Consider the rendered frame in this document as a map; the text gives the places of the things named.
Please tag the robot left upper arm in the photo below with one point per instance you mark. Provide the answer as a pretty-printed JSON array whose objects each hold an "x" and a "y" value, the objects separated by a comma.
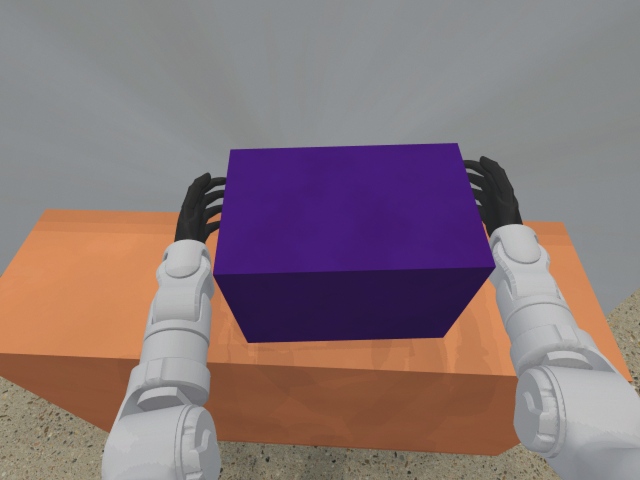
[{"x": 175, "y": 443}]

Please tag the robot left forearm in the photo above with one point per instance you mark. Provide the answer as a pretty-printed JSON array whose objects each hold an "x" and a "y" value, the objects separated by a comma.
[{"x": 172, "y": 369}]

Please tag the pedestal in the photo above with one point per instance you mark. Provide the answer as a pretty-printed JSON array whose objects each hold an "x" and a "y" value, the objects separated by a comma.
[{"x": 74, "y": 304}]

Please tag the carton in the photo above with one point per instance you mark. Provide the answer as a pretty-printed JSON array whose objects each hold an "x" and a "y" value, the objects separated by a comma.
[{"x": 349, "y": 242}]

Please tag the right robot hand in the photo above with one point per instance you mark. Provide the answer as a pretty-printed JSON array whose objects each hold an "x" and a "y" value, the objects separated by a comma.
[{"x": 499, "y": 204}]

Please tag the left robot hand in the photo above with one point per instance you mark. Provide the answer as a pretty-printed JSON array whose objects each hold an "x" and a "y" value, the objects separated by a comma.
[{"x": 193, "y": 216}]

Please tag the robot right forearm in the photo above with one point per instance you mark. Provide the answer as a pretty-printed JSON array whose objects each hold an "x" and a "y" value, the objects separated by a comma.
[{"x": 535, "y": 315}]

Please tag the robot right upper arm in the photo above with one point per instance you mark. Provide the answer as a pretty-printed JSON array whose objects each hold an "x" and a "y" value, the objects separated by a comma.
[{"x": 584, "y": 423}]

